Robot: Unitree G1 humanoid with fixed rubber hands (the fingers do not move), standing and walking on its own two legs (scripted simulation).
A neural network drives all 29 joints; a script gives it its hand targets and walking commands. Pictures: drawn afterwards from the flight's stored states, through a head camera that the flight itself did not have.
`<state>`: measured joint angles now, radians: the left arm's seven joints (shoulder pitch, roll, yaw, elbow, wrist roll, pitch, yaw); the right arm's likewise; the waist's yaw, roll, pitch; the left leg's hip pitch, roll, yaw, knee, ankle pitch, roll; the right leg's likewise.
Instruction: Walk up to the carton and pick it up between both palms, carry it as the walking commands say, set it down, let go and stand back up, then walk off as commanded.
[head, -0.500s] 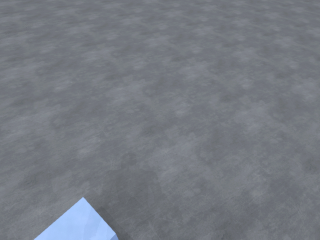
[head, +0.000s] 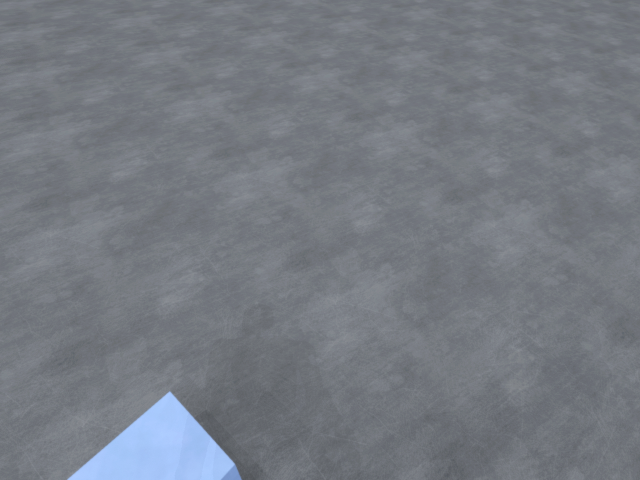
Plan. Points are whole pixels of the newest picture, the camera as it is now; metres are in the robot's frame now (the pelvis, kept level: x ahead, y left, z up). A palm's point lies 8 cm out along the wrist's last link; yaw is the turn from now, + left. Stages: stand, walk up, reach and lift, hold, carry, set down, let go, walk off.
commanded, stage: stand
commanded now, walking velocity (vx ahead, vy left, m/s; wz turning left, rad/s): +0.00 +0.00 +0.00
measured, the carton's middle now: out of the picture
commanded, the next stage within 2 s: none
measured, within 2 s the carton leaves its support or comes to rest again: neither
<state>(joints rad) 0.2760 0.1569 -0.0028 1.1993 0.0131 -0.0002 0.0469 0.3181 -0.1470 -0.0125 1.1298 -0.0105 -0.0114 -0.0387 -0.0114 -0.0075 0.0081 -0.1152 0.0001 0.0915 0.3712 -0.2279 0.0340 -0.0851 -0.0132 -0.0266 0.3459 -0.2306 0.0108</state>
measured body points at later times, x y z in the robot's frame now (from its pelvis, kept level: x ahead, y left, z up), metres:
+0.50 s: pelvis -0.02 +0.01 +0.00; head -0.02 +0.01 +0.45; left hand +0.03 +0.30 -0.14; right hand +0.04 -0.28 -0.13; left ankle -0.01 +0.09 -0.75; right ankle -0.03 -0.12 -0.75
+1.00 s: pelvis -0.02 +0.00 +0.00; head -0.02 +0.00 +0.45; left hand +0.07 +0.31 -0.12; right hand +0.07 -0.31 -0.12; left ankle -0.01 +0.09 -0.75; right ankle -0.03 -0.13 -0.75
